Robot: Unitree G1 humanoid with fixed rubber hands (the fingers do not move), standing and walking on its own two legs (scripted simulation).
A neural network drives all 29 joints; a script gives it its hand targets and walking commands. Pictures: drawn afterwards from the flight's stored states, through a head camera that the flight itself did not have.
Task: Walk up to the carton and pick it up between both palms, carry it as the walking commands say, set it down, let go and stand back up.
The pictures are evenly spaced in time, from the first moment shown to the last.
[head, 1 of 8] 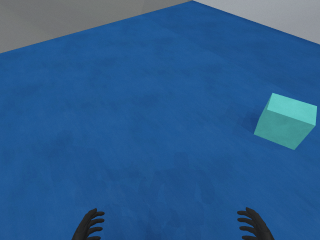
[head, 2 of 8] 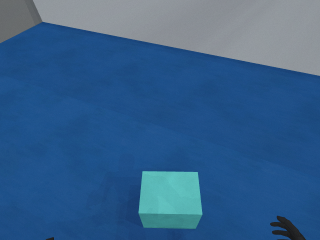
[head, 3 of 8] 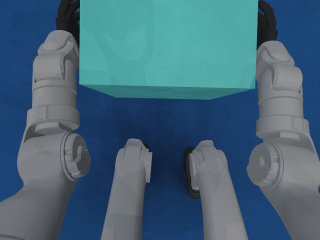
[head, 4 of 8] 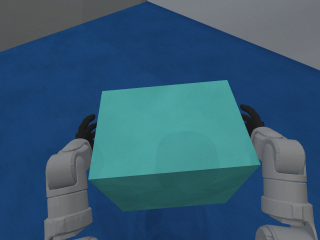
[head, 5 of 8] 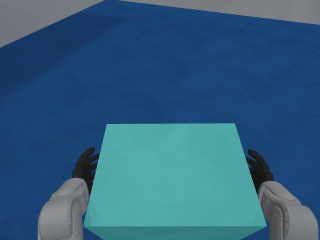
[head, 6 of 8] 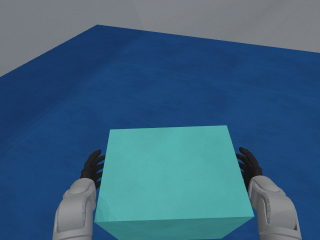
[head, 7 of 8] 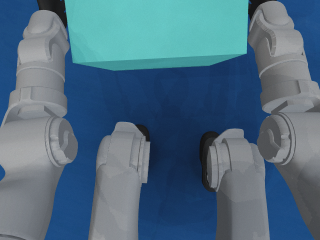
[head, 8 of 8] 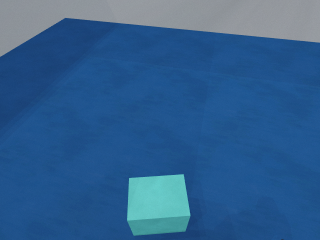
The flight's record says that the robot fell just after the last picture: no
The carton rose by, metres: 0.67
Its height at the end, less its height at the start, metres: +0.00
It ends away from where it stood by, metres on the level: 3.50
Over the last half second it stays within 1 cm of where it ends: yes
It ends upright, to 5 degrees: yes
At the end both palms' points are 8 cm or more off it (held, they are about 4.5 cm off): yes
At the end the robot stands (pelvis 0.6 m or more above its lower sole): yes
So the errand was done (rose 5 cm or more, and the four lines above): yes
